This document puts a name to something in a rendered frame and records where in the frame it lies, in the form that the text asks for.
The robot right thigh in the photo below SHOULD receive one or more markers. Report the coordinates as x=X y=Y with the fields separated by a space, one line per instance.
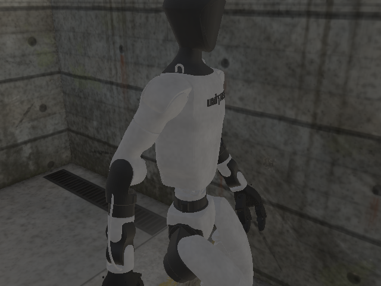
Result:
x=190 y=256

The right robot hand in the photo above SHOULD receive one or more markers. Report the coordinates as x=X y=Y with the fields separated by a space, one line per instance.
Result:
x=123 y=279

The robot right upper arm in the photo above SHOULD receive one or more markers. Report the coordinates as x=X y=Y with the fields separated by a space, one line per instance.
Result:
x=162 y=99

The robot left upper arm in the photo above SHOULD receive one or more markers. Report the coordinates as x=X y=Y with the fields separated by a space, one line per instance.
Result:
x=221 y=74

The humanoid robot torso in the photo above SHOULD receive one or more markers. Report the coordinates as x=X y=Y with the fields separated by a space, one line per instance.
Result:
x=187 y=153

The robot left forearm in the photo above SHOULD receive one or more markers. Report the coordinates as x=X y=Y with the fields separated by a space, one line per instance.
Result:
x=228 y=169

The robot right forearm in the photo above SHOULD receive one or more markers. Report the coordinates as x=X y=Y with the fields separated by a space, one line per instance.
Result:
x=122 y=230

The left robot hand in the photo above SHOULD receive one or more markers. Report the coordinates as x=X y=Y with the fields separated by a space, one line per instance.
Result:
x=249 y=197

